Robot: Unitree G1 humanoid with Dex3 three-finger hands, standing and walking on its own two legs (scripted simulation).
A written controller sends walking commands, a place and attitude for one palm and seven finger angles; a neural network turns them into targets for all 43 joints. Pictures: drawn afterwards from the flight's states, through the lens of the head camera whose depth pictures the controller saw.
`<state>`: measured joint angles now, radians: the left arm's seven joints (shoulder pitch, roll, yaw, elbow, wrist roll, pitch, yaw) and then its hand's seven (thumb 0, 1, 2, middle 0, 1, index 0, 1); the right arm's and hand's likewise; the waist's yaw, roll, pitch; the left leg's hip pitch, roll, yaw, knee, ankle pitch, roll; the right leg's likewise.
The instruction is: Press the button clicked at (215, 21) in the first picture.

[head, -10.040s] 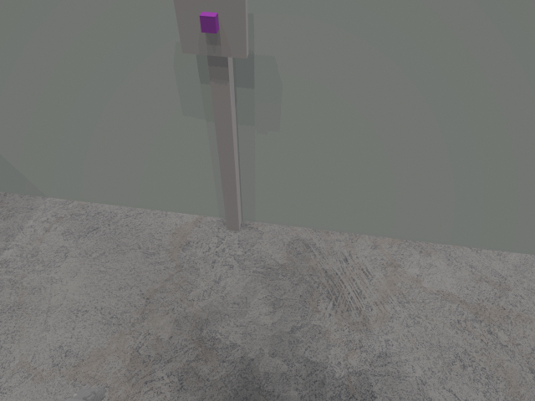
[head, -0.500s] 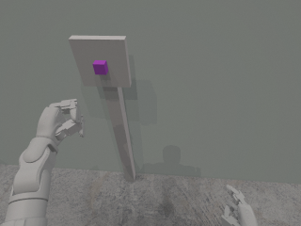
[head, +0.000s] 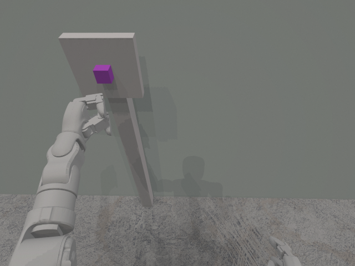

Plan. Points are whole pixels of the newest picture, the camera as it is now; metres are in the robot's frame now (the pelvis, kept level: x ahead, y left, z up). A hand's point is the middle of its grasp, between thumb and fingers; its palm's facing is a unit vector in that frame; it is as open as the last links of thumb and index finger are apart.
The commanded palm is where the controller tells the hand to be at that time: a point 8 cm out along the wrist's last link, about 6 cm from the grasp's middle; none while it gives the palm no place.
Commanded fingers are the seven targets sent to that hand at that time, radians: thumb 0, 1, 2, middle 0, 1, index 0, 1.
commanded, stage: aim a knuckle at the button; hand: left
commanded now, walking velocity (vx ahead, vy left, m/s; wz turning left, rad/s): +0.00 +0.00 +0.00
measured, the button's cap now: (104, 73) +0.54 +0.22 +0.17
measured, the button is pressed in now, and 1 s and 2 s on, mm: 0 0 6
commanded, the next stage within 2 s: press the button with the knuckle in 1.00 s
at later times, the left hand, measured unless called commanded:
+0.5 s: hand (115, 102) +0.46 +0.18 +0.14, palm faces +0.06 -1.00 -0.01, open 3.1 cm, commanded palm +0.42 +0.23 +0.13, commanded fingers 0.00 0.90 0.90 -1.30 -1.50 -1.30 -1.50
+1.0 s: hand (113, 104) +0.46 +0.18 +0.13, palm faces +0.04 -1.00 +0.00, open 3.1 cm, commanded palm +0.43 +0.23 +0.13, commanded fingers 0.00 0.90 0.90 -1.30 -1.50 -1.30 -1.50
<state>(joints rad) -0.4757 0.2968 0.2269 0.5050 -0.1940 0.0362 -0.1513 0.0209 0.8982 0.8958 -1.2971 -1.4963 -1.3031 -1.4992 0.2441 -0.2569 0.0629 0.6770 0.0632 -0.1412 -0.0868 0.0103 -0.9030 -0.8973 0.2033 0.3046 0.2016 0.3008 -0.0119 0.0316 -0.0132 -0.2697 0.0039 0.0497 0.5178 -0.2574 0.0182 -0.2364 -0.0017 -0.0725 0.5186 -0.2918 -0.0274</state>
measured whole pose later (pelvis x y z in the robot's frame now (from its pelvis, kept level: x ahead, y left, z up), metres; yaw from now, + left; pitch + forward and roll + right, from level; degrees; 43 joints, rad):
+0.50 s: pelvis +0.01 +0.00 -0.01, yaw -2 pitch +6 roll +0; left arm -0.72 0.40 0.34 0.94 -0.14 -0.18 -0.18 0.02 0.90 0.90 -1.29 -1.50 -1.30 -1.50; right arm 0.39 -0.29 0.02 0.69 0.05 -0.06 -0.04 0.01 -0.90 -0.90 0.20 0.30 0.20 0.30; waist -0.08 0.03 -0.04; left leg -0.39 0.03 0.08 0.58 -0.29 0.02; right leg -0.36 0.02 -0.04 0.57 -0.31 -0.03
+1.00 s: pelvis +0.00 +0.01 -0.01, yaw -1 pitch +6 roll -1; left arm -0.76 0.36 0.30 0.96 -0.15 -0.18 -0.17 0.02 0.90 0.90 -1.30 -1.50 -1.30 -1.50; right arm 0.32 -0.27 0.04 0.65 0.05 -0.06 -0.04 0.01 -0.90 -0.90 0.20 0.30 0.20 0.30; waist -0.06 0.02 -0.05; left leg -0.42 0.02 0.06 0.62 -0.30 0.03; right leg -0.38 0.01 -0.06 0.59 -0.31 -0.02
